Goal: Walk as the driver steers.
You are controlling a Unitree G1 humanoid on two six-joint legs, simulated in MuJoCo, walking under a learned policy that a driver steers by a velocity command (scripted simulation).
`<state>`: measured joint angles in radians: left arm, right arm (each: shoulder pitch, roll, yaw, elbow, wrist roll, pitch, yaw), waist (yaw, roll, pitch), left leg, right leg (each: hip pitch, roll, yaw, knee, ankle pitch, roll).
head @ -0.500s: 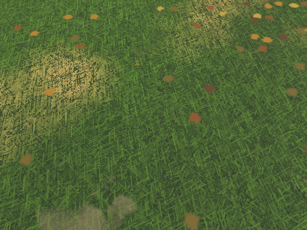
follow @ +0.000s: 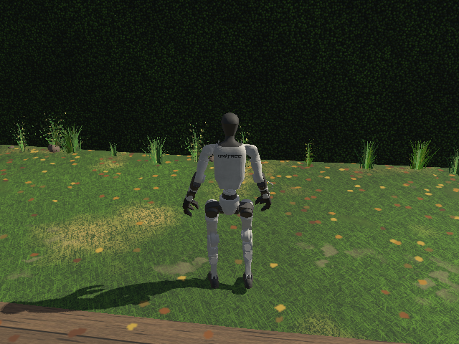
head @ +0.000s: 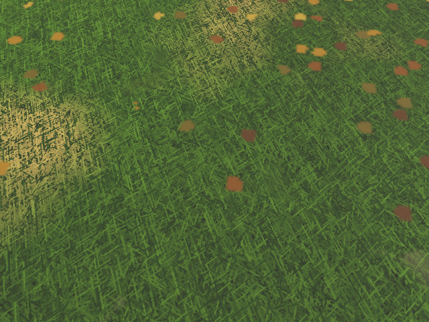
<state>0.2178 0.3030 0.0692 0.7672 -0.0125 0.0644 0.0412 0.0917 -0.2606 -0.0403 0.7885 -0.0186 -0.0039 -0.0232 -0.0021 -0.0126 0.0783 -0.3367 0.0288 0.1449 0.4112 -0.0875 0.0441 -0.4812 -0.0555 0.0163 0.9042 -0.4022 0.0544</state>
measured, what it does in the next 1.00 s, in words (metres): walks ahead, turning right: right foot, then left foot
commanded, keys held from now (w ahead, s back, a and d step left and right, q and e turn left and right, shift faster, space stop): e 0.38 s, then w+e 0.62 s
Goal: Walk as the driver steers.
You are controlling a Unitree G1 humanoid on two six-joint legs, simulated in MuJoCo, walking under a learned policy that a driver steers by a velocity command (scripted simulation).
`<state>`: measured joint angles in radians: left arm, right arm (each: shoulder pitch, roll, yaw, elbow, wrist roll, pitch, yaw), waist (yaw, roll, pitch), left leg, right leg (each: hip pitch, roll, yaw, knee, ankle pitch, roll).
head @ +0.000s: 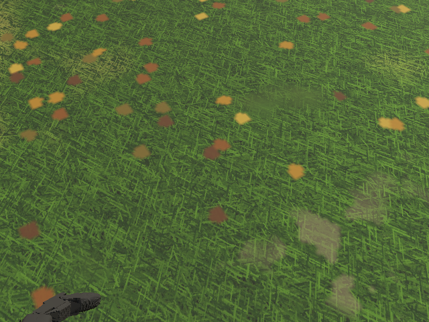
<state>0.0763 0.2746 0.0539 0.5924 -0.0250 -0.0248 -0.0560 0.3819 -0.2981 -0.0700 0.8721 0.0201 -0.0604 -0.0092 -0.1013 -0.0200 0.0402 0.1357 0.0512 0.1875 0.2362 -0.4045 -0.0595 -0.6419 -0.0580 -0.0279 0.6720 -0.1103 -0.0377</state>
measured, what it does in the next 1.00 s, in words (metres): walks ahead: right foot, then left foot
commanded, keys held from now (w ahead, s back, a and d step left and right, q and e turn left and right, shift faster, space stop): no key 1.00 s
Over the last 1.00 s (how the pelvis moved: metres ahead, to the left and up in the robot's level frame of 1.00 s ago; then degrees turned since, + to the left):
0.19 -0.12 -0.01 -35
